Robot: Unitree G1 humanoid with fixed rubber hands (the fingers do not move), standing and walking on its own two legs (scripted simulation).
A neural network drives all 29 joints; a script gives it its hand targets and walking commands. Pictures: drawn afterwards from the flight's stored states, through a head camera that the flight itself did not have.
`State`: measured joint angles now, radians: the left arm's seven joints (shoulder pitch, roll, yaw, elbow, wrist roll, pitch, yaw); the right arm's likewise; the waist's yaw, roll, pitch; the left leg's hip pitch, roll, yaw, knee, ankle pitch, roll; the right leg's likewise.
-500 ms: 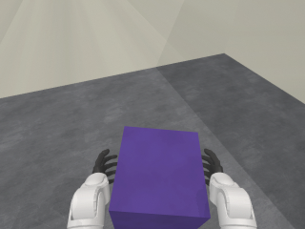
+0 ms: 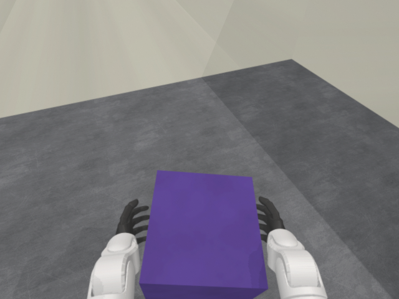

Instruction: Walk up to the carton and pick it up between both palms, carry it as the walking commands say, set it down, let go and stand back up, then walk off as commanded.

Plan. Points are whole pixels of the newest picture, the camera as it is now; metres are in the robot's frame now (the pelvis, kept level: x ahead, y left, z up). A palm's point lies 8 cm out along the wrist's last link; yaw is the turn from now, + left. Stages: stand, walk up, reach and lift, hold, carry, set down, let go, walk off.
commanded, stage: hold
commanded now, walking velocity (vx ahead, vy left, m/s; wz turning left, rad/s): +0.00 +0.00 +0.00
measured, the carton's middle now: (198, 244) +0.27 +0.02 -0.05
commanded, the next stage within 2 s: set down in 0.14 s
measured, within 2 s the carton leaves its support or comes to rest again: neither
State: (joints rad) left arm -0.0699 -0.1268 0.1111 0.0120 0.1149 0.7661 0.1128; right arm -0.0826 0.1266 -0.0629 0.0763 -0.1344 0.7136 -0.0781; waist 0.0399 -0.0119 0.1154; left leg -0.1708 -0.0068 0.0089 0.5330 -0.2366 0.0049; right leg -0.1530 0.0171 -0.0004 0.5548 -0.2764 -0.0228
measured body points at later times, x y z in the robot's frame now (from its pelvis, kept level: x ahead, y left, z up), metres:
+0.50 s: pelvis -0.02 +0.00 -0.01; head -0.03 +0.01 +0.44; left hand +0.27 +0.18 -0.01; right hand +0.30 -0.12 -0.01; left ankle +0.04 +0.12 -0.73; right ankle +0.02 -0.10 -0.73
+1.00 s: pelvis -0.02 -0.01 -0.04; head +0.10 +0.01 +0.39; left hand +0.31 +0.18 -0.10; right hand +0.33 -0.12 -0.10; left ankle +0.04 +0.12 -0.73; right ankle +0.02 -0.10 -0.73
